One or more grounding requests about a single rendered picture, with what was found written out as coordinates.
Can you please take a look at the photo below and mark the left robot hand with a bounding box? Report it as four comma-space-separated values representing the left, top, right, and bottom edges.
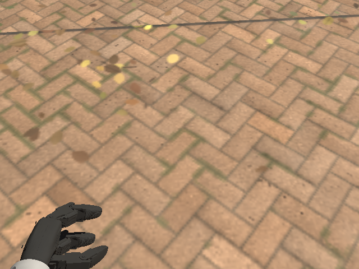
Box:
20, 202, 108, 269

